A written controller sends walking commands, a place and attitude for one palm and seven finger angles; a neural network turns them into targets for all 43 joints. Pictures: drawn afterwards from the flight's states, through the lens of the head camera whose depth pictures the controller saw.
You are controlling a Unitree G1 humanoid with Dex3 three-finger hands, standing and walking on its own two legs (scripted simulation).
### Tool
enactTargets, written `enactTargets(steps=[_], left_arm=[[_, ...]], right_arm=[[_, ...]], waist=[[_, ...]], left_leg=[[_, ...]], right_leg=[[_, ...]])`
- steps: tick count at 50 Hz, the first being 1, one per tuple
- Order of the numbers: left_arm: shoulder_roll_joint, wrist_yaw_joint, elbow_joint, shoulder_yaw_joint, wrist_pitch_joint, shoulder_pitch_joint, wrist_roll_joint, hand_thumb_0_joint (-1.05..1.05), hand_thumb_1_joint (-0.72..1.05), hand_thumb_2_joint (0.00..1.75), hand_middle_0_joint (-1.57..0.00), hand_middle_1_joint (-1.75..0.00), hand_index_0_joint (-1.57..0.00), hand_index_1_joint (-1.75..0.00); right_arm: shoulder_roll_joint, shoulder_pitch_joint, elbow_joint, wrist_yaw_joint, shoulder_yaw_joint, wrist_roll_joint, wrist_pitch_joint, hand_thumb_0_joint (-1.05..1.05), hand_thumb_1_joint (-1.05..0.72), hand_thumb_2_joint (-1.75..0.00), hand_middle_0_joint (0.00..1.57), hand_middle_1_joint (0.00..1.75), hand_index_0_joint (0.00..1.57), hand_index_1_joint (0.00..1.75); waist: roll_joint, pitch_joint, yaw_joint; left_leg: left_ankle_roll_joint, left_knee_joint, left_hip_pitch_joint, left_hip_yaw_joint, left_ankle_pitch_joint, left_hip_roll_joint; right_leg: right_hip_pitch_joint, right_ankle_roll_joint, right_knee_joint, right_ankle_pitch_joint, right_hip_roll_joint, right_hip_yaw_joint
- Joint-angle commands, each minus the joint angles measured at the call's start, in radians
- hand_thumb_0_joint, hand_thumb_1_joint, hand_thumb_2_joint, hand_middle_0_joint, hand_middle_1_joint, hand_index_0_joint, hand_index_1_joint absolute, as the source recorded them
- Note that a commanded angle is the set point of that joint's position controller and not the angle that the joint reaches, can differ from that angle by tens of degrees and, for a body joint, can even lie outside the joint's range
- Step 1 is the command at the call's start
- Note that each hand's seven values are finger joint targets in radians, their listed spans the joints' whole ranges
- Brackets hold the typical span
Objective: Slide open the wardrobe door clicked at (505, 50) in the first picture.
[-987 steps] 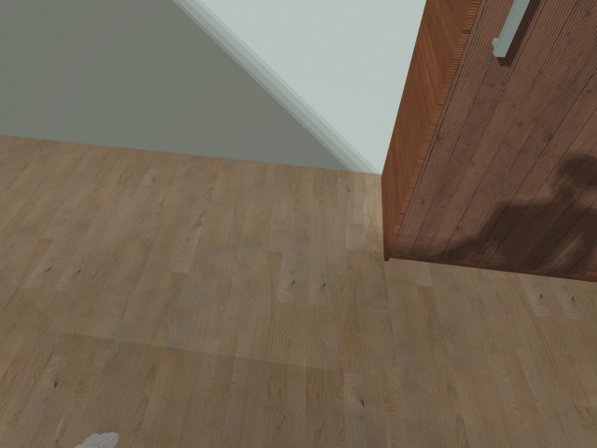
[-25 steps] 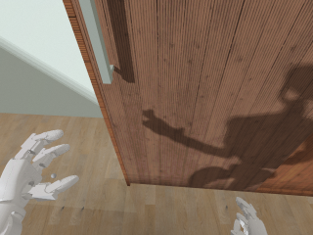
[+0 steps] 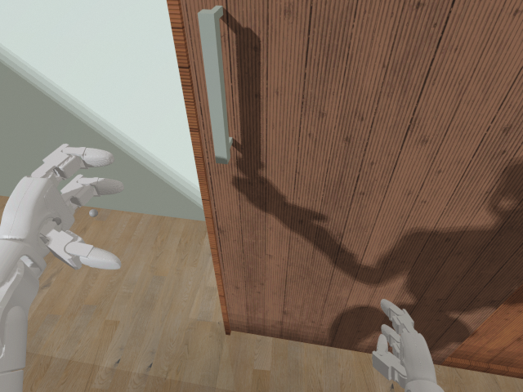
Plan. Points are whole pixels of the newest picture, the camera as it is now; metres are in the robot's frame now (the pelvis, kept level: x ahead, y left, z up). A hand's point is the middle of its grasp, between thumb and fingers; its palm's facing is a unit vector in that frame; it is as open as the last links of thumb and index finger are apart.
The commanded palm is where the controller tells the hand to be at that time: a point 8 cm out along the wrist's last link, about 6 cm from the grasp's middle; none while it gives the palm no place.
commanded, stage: raise the hand with hooked fingers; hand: left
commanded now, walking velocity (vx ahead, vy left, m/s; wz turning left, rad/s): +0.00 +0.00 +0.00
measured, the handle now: (220, 92) +0.49 +0.15 +0.25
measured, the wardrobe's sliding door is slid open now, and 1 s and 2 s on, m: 0.00 0.00 0.00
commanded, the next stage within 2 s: move the hooked fingers beside the handle in 0.76 s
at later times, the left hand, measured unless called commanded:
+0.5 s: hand (84, 166) +0.27 +0.26 +0.25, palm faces +0.06 -0.99 -0.11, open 14.0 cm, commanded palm +0.23 +0.31 +0.27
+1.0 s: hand (87, 161) +0.28 +0.26 +0.25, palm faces +0.09 -0.99 -0.09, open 14.0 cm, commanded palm +0.25 +0.31 +0.26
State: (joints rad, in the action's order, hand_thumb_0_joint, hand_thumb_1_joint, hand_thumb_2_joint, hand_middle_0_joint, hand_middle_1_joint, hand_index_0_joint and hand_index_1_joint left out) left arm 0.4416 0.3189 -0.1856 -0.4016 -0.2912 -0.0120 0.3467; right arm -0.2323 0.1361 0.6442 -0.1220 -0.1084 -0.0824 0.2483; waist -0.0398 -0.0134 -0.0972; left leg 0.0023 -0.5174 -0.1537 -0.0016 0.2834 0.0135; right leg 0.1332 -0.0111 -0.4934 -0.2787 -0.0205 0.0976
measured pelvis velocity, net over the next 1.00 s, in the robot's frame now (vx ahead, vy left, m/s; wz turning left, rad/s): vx -0.01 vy -0.01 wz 0.00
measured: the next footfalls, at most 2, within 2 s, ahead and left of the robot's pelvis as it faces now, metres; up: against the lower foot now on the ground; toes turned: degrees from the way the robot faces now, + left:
none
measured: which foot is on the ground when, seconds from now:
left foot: down 0.00-1.00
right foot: down 0.00-1.00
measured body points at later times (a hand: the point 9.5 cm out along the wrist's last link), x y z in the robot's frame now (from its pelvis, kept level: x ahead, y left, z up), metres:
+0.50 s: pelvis -0.01 +0.00 +0.00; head -0.06 -0.02 +0.45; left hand +0.26 +0.31 +0.26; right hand +0.20 -0.24 -0.05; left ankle +0.00 +0.12 -0.74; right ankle +0.00 -0.11 -0.74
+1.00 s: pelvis -0.01 -0.01 +0.00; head -0.05 -0.03 +0.45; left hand +0.27 +0.32 +0.26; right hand +0.21 -0.23 -0.05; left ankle +0.00 +0.12 -0.74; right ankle +0.00 -0.11 -0.74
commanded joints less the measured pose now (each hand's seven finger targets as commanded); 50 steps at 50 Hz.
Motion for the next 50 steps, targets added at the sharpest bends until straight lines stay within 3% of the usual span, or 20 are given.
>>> enactTargets(steps=[1,7,13,16,20,22,23,24,26,28,31,34,36,38,40,44,46,48,49,50], left_arm=[[0.265,0.016,-0.148,-0.106,-0.011,-0.396,0.013,0.00,-0.50,0.30,-0.30,-1.20,-0.30,-1.20],[0.335,0.039,-0.087,-0.121,-0.077,-0.555,0.001,0.00,-0.50,0.30,-0.30,-1.20,-0.30,-1.20],[0.433,0.059,0.009,-0.167,-0.135,-0.667,-0.007,0.00,-0.50,0.30,-0.30,-1.20,-0.30,-1.20],[0.347,0.081,0.098,-0.106,-0.164,-0.580,0.001,0.00,-0.50,0.30,-0.30,-1.20,-0.30,-1.20],[0.376,0.079,0.000,-0.135,-0.159,-0.580,0.008,0.00,-0.50,0.30,-0.30,-1.20,-0.30,-1.20],[0.391,0.061,-0.049,-0.159,-0.140,-0.604,0.011,0.00,-0.50,0.30,-0.30,-1.20,-0.30,-1.20],[0.435,0.047,-0.071,-0.193,-0.126,-0.598,0.010,0.00,-0.50,0.30,-0.30,-1.20,-0.30,-1.20],[0.428,0.039,-0.086,-0.198,-0.121,-0.621,0.007,0.00,-0.50,0.30,-0.30,-1.20,-0.30,-1.20],[0.409,0.025,-0.069,-0.193,-0.116,-0.607,0.005,0.00,-0.50,0.30,-0.30,-1.20,-0.30,-1.20],[0.439,0.010,-0.063,-0.209,-0.117,-0.605,-0.004,0.00,-0.50,0.30,-0.30,-1.20,-0.30,-1.20],[0.383,0.018,-0.034,-0.156,-0.132,-0.612,-0.010,0.00,-0.50,0.30,-0.30,-1.20,-0.30,-1.20],[0.393,0.028,-0.076,-0.147,-0.133,-0.648,-0.013,0.00,-0.50,0.30,-0.30,-1.20,-0.30,-1.20],[0.373,0.039,-0.040,-0.137,-0.135,-0.626,-0.005,0.00,-0.50,0.30,-0.30,-1.20,-0.30,-1.20],[0.413,0.046,-0.021,-0.178,-0.133,-0.593,0.002,0.00,-0.50,0.30,-0.30,-1.20,-0.30,-1.20],[0.386,0.053,-0.002,-0.158,-0.143,-0.594,0.003,0.00,-0.50,0.30,-0.30,-1.20,-0.30,-1.20],[0.397,0.052,-0.010,-0.155,-0.151,-0.632,0.000,0.00,-0.50,0.30,-0.30,-1.20,-0.30,-1.20],[0.383,0.049,0.050,-0.135,-0.149,-0.662,-0.003,0.00,-0.50,0.30,-0.30,-1.20,-0.30,-1.20],[0.396,0.044,0.038,-0.132,-0.135,-0.687,-0.008,0.00,-0.50,0.30,-0.30,-1.20,-0.30,-1.20],[0.390,0.044,0.024,-0.123,-0.133,-0.722,-0.014,0.00,-0.50,0.30,-0.30,-1.20,-0.30,-1.20],[0.378,0.041,0.042,-0.111,-0.128,-0.733,-0.017,0.00,-0.50,0.30,-0.30,-1.20,-0.30,-1.20]], right_arm=[[-0.142,-0.149,-0.162,-0.013,0.052,-0.007,0.020,0.00,-0.90,-0.90,0.20,0.30,0.20,0.30],[-0.147,-0.184,-0.170,-0.009,0.045,-0.016,-0.018,0.00,-0.90,-0.90,0.20,0.30,0.20,0.30],[-0.164,-0.206,-0.168,-0.001,0.049,-0.022,-0.038,0.00,-0.90,-0.90,0.20,0.30,0.20,0.30],[-0.166,-0.194,-0.174,0.007,0.051,-0.033,-0.053,0.00,-0.90,-0.90,0.20,0.30,0.20,0.30],[-0.168,-0.215,-0.204,0.013,0.057,-0.033,-0.059,0.00,-0.90,-0.90,0.20,0.30,0.20,0.30],[-0.170,-0.211,-0.206,0.008,0.061,-0.030,-0.055,0.00,-0.90,-0.90,0.20,0.30,0.20,0.30],[-0.173,-0.210,-0.201,0.006,0.064,-0.026,-0.052,0.00,-0.90,-0.90,0.20,0.30,0.20,0.30],[-0.170,-0.213,-0.202,0.004,0.063,-0.022,-0.048,0.00,-0.90,-0.90,0.20,0.30,0.20,0.30],[-0.169,-0.202,-0.195,0.000,0.063,-0.022,-0.044,0.00,-0.90,-0.90,0.20,0.30,0.20,0.30],[-0.174,-0.199,-0.185,-0.001,0.066,-0.018,-0.042,0.00,-0.90,-0.90,0.20,0.30,0.20,0.30],[-0.170,-0.198,-0.184,-0.004,0.063,-0.024,-0.038,0.00,-0.90,-0.90,0.20,0.30,0.20,0.30],[-0.167,-0.204,-0.189,-0.006,0.062,-0.024,-0.036,0.00,-0.90,-0.90,0.20,0.30,0.20,0.30],[-0.167,-0.193,-0.184,-0.008,0.060,-0.026,-0.036,0.00,-0.90,-0.90,0.20,0.30,0.20,0.30],[-0.175,-0.191,-0.178,-0.005,0.064,-0.020,-0.038,0.00,-0.90,-0.90,0.20,0.30,0.20,0.30],[-0.167,-0.191,-0.182,-0.002,0.060,-0.025,-0.040,0.00,-0.90,-0.90,0.20,0.30,0.20,0.30],[-0.168,-0.201,-0.187,0.001,0.061,-0.026,-0.044,0.00,-0.90,-0.90,0.20,0.30,0.20,0.30],[-0.171,-0.184,-0.175,-0.003,0.062,-0.028,-0.047,0.00,-0.90,-0.90,0.20,0.30,0.20,0.30],[-0.174,-0.190,-0.173,-0.003,0.067,-0.025,-0.046,0.00,-0.90,-0.90,0.20,0.30,0.20,0.30],[-0.170,-0.195,-0.180,-0.004,0.065,-0.024,-0.044,0.00,-0.90,-0.90,0.20,0.30,0.20,0.30],[-0.167,-0.190,-0.176,-0.006,0.063,-0.025,-0.046,0.00,-0.90,-0.90,0.20,0.30,0.20,0.30]], waist=[[-0.046,-0.126,0.025],[-0.070,-0.151,0.024],[-0.054,-0.165,0.015],[0.006,-0.119,0.025],[-0.037,-0.166,0.017],[-0.036,-0.178,0.018],[-0.028,-0.179,0.012],[-0.036,-0.196,0.010],[-0.049,-0.171,0.015],[-0.068,-0.155,0.010],[-0.050,-0.141,0.025],[-0.087,-0.179,0.023],[-0.040,-0.163,0.032],[-0.018,-0.159,0.022],[-0.007,-0.158,0.028],[-0.040,-0.170,0.025],[0.009,-0.145,0.041],[-0.020,-0.154,0.039],[-0.037,-0.193,0.035],[-0.047,-0.178,0.045]], left_leg=[[-0.014,0.118,0.073,0.038,-0.221,-0.011],[-0.018,0.138,0.093,0.042,-0.205,-0.016],[-0.021,0.130,0.075,0.040,-0.203,-0.018],[-0.022,0.135,0.052,0.040,-0.172,-0.019],[-0.022,0.121,0.064,0.035,-0.180,-0.019],[-0.022,0.124,0.076,0.035,-0.174,-0.020],[-0.022,0.114,0.073,0.032,-0.173,-0.015],[-0.025,0.121,0.076,0.033,-0.177,-0.018],[-0.025,0.122,0.074,0.026,-0.175,-0.019],[-0.022,0.114,0.061,0.024,-0.167,-0.016],[-0.024,0.120,0.060,0.024,-0.152,-0.020],[-0.024,0.115,0.084,0.023,-0.178,-0.021],[-0.027,0.114,0.085,0.027,-0.177,-0.022],[-0.028,0.100,0.072,0.027,-0.196,-0.018],[-0.028,0.103,0.065,0.026,-0.190,-0.020],[-0.026,0.094,0.064,0.024,-0.189,-0.019],[-0.027,0.098,0.060,0.030,-0.170,-0.019],[-0.025,0.084,0.065,0.027,-0.184,-0.016],[-0.026,0.088,0.074,0.029,-0.192,-0.020],[-0.026,0.090,0.080,0.028,-0.198,-0.019]], right_leg=[[0.002,-0.003,0.094,0.197,0.028,-0.023],[-0.008,-0.010,0.122,0.164,0.023,-0.032],[-0.022,-0.015,0.140,0.148,0.008,-0.056],[0.010,-0.007,0.140,0.128,0.013,-0.050],[0.000,-0.009,0.129,0.124,0.006,-0.063],[0.002,-0.008,0.129,0.112,0.013,-0.056],[-0.001,-0.011,0.135,0.101,0.008,-0.068],[-0.010,-0.011,0.132,0.100,0.008,-0.063],[-0.001,-0.009,0.131,0.107,0.015,-0.056],[-0.001,-0.015,0.138,0.095,0.006,-0.073],[0.012,-0.005,0.139,0.086,0.011,-0.065],[-0.003,-0.009,0.130,0.122,0.007,-0.066],[0.009,-0.003,0.129,0.135,0.016,-0.059],[-0.002,-0.005,0.129,0.163,0.008,-0.075],[0.004,0.001,0.124,0.159,0.008,-0.066],[0.012,-0.002,0.126,0.152,0.000,-0.081],[0.037,0.002,0.128,0.128,0.010,-0.065],[0.029,-0.004,0.128,0.145,0.000,-0.088],[0.015,-0.005,0.120,0.154,-0.002,-0.081],[0.023,-0.005,0.116,0.166,0.003,-0.071]])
